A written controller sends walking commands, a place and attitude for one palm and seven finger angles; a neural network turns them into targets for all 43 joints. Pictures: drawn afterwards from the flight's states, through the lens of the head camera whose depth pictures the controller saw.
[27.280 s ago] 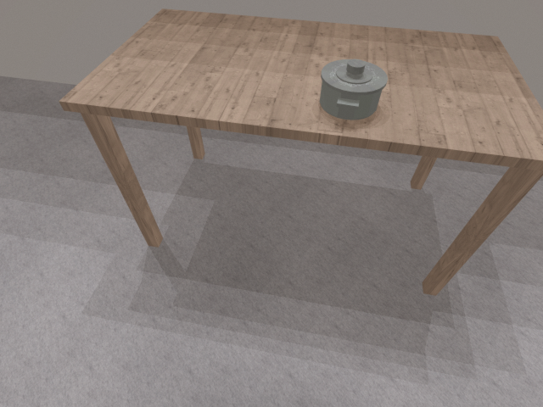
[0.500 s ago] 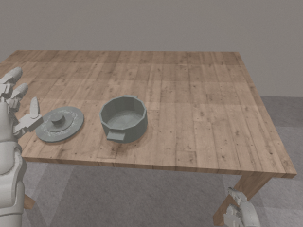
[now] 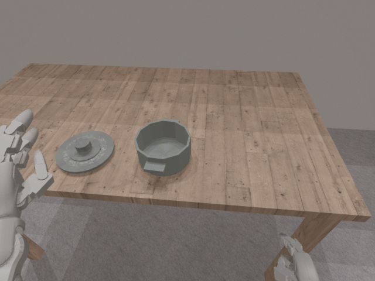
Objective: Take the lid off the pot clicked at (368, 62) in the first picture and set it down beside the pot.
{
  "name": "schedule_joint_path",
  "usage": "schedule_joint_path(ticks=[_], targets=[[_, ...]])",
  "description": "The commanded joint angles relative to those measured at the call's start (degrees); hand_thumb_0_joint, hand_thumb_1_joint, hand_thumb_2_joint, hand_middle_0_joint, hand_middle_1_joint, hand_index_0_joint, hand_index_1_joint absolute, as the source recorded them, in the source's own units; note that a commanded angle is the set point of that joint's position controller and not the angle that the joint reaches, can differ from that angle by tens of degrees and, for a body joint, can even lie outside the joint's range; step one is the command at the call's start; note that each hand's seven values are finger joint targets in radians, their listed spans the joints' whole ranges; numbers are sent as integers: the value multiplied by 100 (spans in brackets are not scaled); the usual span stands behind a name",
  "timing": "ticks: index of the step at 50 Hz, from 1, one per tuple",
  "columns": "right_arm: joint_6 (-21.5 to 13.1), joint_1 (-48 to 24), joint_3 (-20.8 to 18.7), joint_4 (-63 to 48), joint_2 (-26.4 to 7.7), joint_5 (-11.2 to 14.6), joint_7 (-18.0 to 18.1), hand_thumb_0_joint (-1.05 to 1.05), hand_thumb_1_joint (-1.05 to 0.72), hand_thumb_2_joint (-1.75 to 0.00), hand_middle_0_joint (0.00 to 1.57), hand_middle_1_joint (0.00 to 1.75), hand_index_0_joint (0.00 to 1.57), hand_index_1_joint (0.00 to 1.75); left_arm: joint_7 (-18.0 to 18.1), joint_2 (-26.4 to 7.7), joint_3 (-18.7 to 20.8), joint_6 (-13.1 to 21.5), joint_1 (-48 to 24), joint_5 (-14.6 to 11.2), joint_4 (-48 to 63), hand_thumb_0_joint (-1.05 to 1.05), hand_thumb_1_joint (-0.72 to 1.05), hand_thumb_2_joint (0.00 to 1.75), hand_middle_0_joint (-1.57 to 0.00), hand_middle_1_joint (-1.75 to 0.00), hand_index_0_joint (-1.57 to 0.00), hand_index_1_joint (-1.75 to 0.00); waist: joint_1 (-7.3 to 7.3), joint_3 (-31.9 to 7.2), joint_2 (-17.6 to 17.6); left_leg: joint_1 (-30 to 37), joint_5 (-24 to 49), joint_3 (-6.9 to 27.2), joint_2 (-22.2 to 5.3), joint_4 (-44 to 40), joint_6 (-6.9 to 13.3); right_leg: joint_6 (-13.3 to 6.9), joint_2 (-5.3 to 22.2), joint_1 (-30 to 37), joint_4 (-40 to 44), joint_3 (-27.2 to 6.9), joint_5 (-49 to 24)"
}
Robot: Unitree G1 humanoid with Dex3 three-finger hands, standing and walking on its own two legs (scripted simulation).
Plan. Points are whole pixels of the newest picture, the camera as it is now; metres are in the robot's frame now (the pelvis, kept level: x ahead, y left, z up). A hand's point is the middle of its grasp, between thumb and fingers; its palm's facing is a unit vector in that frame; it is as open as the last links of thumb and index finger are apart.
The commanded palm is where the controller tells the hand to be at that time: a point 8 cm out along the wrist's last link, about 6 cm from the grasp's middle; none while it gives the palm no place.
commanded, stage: draw the hand back to the body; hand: left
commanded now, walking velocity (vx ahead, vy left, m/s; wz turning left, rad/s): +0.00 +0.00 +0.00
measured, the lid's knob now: (82, 144) +0.45 +0.36 +0.01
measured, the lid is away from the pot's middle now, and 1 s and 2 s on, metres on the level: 0.24 0.24 0.24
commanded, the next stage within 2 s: step back with the hand held close in 0.36 s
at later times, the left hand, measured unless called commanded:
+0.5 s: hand (30, 202) +0.17 +0.26 +0.18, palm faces +0.42 -0.84 -0.34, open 7.5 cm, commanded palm +0.12 +0.30 +0.19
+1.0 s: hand (13, 220) +0.15 +0.27 +0.17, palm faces +0.31 -0.82 -0.47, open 7.4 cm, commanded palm +0.08 +0.32 +0.19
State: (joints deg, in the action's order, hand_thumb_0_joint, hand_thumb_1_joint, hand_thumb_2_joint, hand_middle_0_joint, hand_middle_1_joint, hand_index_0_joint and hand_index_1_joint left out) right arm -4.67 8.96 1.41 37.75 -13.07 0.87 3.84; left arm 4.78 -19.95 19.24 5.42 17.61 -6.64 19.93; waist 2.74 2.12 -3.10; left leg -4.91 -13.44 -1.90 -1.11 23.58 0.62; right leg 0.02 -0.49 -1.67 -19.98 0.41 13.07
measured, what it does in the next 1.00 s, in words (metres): shifts its weight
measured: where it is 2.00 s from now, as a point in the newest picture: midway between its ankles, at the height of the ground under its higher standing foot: outside the picture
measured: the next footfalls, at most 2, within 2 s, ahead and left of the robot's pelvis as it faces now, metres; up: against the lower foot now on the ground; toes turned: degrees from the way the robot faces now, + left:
right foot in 1.94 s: -0.11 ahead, -0.12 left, +0.00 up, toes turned -2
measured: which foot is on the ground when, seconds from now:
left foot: down 0.00-1.00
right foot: down 0.00-1.00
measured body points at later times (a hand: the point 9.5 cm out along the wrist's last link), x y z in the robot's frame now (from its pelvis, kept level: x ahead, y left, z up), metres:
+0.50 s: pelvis -0.01 +0.02 +0.00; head -0.03 +0.01 +0.45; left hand +0.14 +0.30 +0.20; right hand +0.20 -0.19 -0.07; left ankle +0.00 +0.11 -0.74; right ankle -0.02 -0.12 -0.74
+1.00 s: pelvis -0.05 +0.04 -0.02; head -0.01 +0.06 +0.43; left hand +0.12 +0.32 +0.20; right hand +0.12 -0.19 -0.09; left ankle +0.00 +0.11 -0.74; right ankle -0.02 -0.12 -0.74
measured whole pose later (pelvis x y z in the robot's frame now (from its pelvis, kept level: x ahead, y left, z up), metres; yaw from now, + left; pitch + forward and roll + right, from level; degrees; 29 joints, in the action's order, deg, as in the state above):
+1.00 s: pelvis -0.05 +0.04 -0.02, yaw -1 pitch -1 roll -2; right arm -4.6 11.6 0.3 30.6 -11.1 1.3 2.0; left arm 5.6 -25.2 25.3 11.5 34.1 -4.5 40.8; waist 0.8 5.6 0.8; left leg -20.8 -15.4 -3.5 0.5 37.0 4.3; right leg 2.7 2.0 -17.3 -33.0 0.4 14.5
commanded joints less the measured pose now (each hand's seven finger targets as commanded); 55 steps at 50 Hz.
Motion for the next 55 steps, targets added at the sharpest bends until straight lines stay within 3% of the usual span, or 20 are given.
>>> schedule_joint_path(ticks=[1,10,11,12,18,21,23,24,25,26,29,31,35,36,41,43,45,47,50,55], targets=[[-364,-892,-171,-1022,-605,-5,36,0,-90,-90,20,30,20,30,87,-1136,589,408,-588,33,1679,0,90,90,-20,-30,-20,-30,11,-549,-83,396,951,108,-46,-312,129,-179,34,-455,332,158,-969],[-400,-869,-163,-1103,-543,-40,24,0,-90,-90,20,30,20,30,98,-895,465,361,591,85,2103,0,90,90,-20,-30,-20,-30,82,-409,-55,194,700,174,-83,-345,97,-195,26,-523,335,184,-680],[-398,-854,-145,-1083,-561,-36,26,0,-90,-90,20,30,20,30,112,-965,476,355,402,80,2158,0,90,90,-20,-30,-20,-30,15,-351,47,141,597,213,-71,-351,91,-196,8,-532,323,182,-597],[-414,-895,-156,-1099,-564,-44,36,0,-90,-90,20,30,20,30,124,-968,440,388,131,130,2391,0,90,90,-20,-30,-20,-30,21,-443,-182,160,530,210,-69,-354,90,-199,14,-555,344,160,-541],[-449,-849,-131,-1066,-540,-52,51,0,-90,-90,20,30,20,30,148,-794,341,309,421,138,2093,0,90,90,-20,-30,-20,-30,38,-286,-5,122,510,288,-86,-377,73,-209,9,-601,301,203,-472],[-470,-875,-130,-1101,-541,-48,39,0,-90,-90,20,30,20,30,170,-950,417,341,244,151,2460,0,90,90,-20,-30,-20,-30,29,-373,-166,122,403,312,-72,-385,62,-218,0,-531,263,167,-409],[-453,-854,-130,-1065,-509,-65,53,0,-90,-90,20,30,20,30,175,-852,435,313,614,149,2106,0,90,90,-20,-30,-20,-30,91,-363,21,99,527,278,-77,-365,74,-220,6,-534,286,186,-484],[-335,-772,-123,-1362,-649,-14,24,0,-90,-90,20,30,20,30,211,-1909,1439,664,-679,155,2955,0,90,90,-20,-30,-20,-30,-37,119,94,-407,-18,303,-159,-200,254,-144,292,-920,525,-472,-814],[-294,-699,-123,-1134,-521,-57,21,0,-90,-90,20,30,20,30,183,-1545,1216,753,-186,152,2210,0,90,90,-20,-30,-20,-30,-84,295,864,-550,-136,406,-102,-7,274,-138,410,-1046,617,-537,-758],[-268,-701,-146,-1162,-535,-39,-35,0,-90,-90,20,30,20,30,125,-1403,1120,796,19,177,2145,0,90,90,-20,-30,-20,-30,-125,200,808,-416,-68,358,-91,120,264,-184,493,-1167,624,-667,-813],[-206,-581,-258,-1294,-615,-25,-91,0,-90,-90,20,30,20,30,5,-896,668,848,768,213,2054,0,90,90,-20,-30,-20,-30,-159,-371,362,-390,456,311,-222,295,275,-110,653,-921,222,-542,-1476],[-155,-564,-286,-1397,-629,7,-128,0,-90,-90,20,30,20,30,-15,-953,727,899,1093,197,2395,0,90,90,-20,-30,-20,-30,-156,-763,107,-348,956,344,-333,225,296,-69,626,-690,-116,-412,-1863],[-11,-461,-366,-1615,-637,33,-116,0,-90,-90,20,30,20,30,5,-1194,1025,949,1581,190,2834,0,90,90,-20,-30,-20,-30,-121,-1057,161,-551,1730,515,-537,253,356,40,522,-654,-579,-185,-1964],[-6,-475,-367,-1663,-657,43,-120,0,-90,-90,20,30,20,30,47,-1410,1208,973,1584,190,3072,0,90,90,-20,-30,-20,-30,-129,-1152,38,-627,1809,644,-595,199,372,33,491,-579,-717,-173,-1830],[-98,-350,-430,-1753,-659,59,-106,0,-90,-90,20,30,20,30,134,-1391,1288,1007,1834,159,3515,0,90,90,-20,-30,-20,-30,-134,-1114,-811,-829,2019,949,-971,-54,489,102,279,-957,-1420,7,-207],[-191,-245,-434,-1685,-641,33,-112,0,-90,-90,20,30,20,30,165,-1260,1233,988,1821,168,3400,0,90,90,-20,-30,-20,-30,-145,-887,-907,-1038,1597,992,-1130,-146,533,104,254,-1133,-1569,70,541],[-284,-150,-436,-1637,-678,33,-108,0,-90,-90,20,30,20,30,209,-1251,1235,989,1657,193,3355,0,90,90,-20,-30,-20,-30,-172,-731,-816,-1325,1152,1005,-1156,-32,529,82,282,-1056,-1433,64,461],[-335,-116,-437,-1611,-693,51,-100,0,-90,-90,20,30,20,30,216,-1210,1221,988,1590,200,3276,0,90,90,-20,-30,-20,-30,-207,-745,-322,-1455,619,1001,-1047,95,472,64,298,-991,-1266,60,162],[-342,-120,-453,-1694,-706,119,-73,0,-90,-90,20,30,20,30,223,-1146,1205,974,1493,220,3033,0,90,90,-20,-30,-20,-30,-269,-555,-45,-2213,-1244,901,-862,98,398,11,426,-871,-1301,-12,-61],[-379,-111,-423,-1702,-629,119,-22,0,-90,-90,20,30,20,30,263,-1165,1189,1052,1429,244,2967,0,90,90,-20,-30,-20,-30,-319,-420,215,-2378,-2046,887,-620,287,340,-60,537,-1327,-983,-234,261]])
